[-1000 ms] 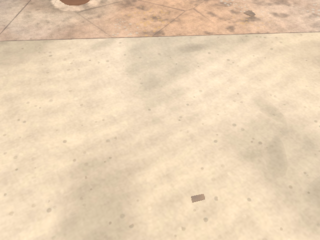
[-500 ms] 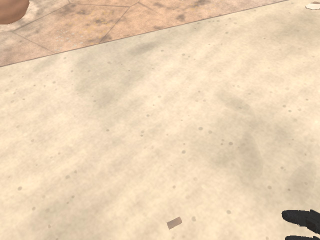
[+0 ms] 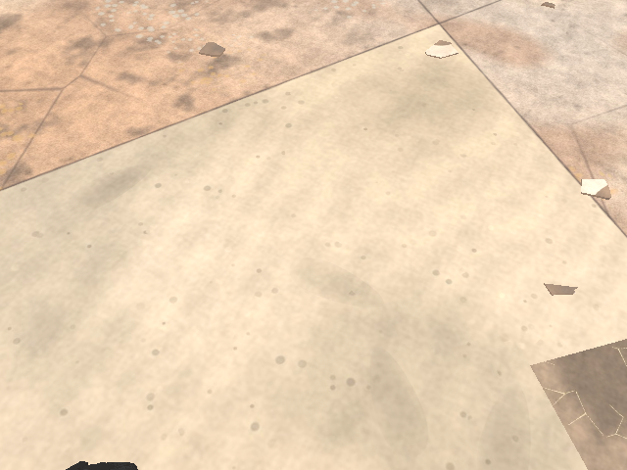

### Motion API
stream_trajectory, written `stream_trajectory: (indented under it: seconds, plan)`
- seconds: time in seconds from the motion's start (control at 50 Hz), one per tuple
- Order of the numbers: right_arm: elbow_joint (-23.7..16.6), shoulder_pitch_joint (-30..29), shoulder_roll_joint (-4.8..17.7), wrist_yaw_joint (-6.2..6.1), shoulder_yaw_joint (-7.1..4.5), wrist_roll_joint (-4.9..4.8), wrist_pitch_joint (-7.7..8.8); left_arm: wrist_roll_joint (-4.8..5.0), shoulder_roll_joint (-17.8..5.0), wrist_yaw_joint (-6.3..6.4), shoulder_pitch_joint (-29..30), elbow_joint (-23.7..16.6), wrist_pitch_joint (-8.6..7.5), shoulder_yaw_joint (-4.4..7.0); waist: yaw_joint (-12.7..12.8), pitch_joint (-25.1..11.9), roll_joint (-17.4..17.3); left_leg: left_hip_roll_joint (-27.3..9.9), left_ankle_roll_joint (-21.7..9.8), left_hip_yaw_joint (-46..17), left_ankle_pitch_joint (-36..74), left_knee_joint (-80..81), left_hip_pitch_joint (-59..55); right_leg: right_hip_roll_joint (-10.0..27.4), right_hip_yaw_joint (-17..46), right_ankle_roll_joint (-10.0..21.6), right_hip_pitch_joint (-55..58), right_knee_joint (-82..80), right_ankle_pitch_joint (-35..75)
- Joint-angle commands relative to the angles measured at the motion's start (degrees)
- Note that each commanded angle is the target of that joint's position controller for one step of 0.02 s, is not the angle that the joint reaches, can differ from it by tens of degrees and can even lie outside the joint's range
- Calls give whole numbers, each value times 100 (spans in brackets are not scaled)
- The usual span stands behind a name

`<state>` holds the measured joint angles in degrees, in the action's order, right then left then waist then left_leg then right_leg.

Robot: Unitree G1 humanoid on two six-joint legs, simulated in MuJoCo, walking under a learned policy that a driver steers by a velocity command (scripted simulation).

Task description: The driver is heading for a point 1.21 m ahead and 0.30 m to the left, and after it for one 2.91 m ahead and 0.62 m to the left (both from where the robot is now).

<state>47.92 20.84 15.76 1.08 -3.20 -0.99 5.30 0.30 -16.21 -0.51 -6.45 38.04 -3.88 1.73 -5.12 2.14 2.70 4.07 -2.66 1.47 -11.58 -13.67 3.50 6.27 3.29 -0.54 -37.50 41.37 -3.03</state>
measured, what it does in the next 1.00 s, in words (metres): walks ahead, turning left: right foot, then left foot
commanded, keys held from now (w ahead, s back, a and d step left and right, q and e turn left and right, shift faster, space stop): w+q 0.86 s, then w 0.14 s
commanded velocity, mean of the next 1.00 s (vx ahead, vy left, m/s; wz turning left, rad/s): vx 0.50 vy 0.00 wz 0.43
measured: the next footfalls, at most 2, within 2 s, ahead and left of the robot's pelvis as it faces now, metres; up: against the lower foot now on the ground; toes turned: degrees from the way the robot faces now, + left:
right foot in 0.14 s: +0.27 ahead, -0.15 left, +0.00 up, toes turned +3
left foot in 0.66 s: +0.48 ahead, +0.16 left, +0.00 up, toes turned +23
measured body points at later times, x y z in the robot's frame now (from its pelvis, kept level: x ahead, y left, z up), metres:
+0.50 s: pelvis +0.27 -0.04 +0.00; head +0.29 -0.03 +0.45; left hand +0.24 +0.26 -0.12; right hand +0.50 -0.25 -0.09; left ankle +0.38 +0.15 -0.69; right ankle +0.23 -0.15 -0.75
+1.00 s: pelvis +0.51 +0.10 +0.00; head +0.53 +0.13 +0.45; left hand +0.57 +0.42 -0.09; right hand +0.71 -0.12 -0.10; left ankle +0.44 +0.14 -0.75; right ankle +0.76 +0.02 -0.68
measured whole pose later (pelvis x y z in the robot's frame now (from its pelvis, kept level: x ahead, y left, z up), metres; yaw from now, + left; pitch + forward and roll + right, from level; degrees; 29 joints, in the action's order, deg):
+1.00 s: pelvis +0.51 +0.10 +0.00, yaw +30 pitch +1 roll +0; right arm 41.1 18.5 15.9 -0.1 -3.1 -0.7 2.9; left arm -0.5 -17.3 -0.5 -4.4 40.4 -5.2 2.9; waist -3.4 2.5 2.4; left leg 6.2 -5.3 -5.4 -12.4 -18.5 6.9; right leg 5.6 4.3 -3.6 -38.0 40.1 1.6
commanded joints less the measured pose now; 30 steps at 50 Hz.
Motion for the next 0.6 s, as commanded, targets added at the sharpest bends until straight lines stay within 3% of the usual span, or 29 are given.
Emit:
stream_trajectory:
  seconds: [0.02,0.06,0.1,0.12,0.14,0.16,0.18,0.2,0.22,0.24,0.26,0.28,0.32,0.36,0.48,0.56,0.6]
  plan:
    - [-292,-26,1021,-28,-206,-78,25,45,-262,-69,590,-520,-131,39,22,110,-554,-1454,-914,-879,1261,463,487,-220,-186,-19,648,-711,609]
    - [-223,110,1075,-49,-213,-93,-56,61,-377,-121,764,-625,-174,87,57,128,-606,-1611,-828,-1091,1277,206,148,-315,-120,61,693,-1047,361]
    - [-195,108,1178,-85,-242,-81,-136,60,-542,-142,554,-598,-217,166,269,11,-701,-1716,-700,-1271,1493,-159,-62,-411,-129,171,1134,-1303,-1]
    - [-204,19,1182,-97,-232,-76,-161,52,-665,-125,121,-488,-232,245,565,-214,-698,-1587,-579,-1174,2025,-645,17,-505,-230,288,1830,-1527,-51]
    - [-225,33,1012,-96,-163,-25,-158,12,-926,-72,-629,-298,-234,380,929,-741,-621,-1263,-399,-962,2260,-1610,378,-402,-192,465,3033,-1517,-7]
    - [-448,-44,590,-96,-1,132,-131,-104,-1388,4,-1676,-197,-208,503,1346,-1717,45,-828,-137,-668,854,-3434,1476,773,940,858,4713,-1260,156]
    - [-528,737,107,-107,129,-13,-45,-157,-1634,-22,-1841,-104,-130,544,980,-2399,1566,-151,156,-456,-2187,-5150,3339,1916,3299,1606,6018,-1891,-1109]
    - [-432,491,736,-113,-17,-148,-28,-95,-1065,-34,-1794,-121,-115,419,1165,-2003,967,-419,181,-937,-2126,-5840,3893,1745,3500,1516,5667,-2224,-1819]
    - [-556,26,940,-107,-100,-199,-37,-43,-805,-20,-1494,-103,-116,334,1134,-1257,666,-638,171,-855,-1612,-5955,4161,1568,2570,1321,5063,-2293,-1648]
    - [-595,-215,874,-122,-98,-141,-62,-59,-671,-31,-1143,-99,-129,283,975,-882,344,-848,198,-749,-1169,-5816,3982,1318,1955,1221,4386,-2448,-1141]
    - [-630,-337,812,-122,-121,-74,-101,-82,-544,-45,-873,-72,-146,257,817,-583,320,-988,221,-742,-869,-5578,3822,1133,1511,1190,3848,-2649,-759]
    - [-614,-266,714,-108,-129,-79,-178,-114,-454,-47,-693,-49,-186,239,652,-432,378,-1104,240,-766,-658,-5441,3521,990,1100,1143,3441,-2865,-486]
    - [-645,-236,479,-94,-98,-90,-309,-100,-466,-38,-555,46,-276,281,507,-282,326,-1154,307,-715,-447,-5287,3319,966,598,1203,3048,-3164,-2]
    - [-768,-435,419,-99,-94,-49,-383,-96,-577,-10,-530,154,-324,338,463,-107,165,-1185,374,-756,-114,-4946,3502,982,183,1231,2972,-3337,327]
    - [-1114,-1406,264,101,-3,-22,-328,-56,-907,91,-772,406,-235,453,778,182,-45,-1082,287,-344,1292,-3053,3378,863,-917,1056,3253,-3445,557]
    - [-1429,-1958,359,207,-19,-30,-347,76,-1096,94,-1052,594,-101,535,909,359,-48,-994,39,-93,909,-2452,3487,1069,-1184,910,3943,-3195,787]
    - [-1532,-1931,481,239,-82,-14,-369,127,-1234,107,-1034,624,-19,578,773,223,58,-757,-164,169,374,-2319,3172,1103,-1356,793,4215,-2672,2075]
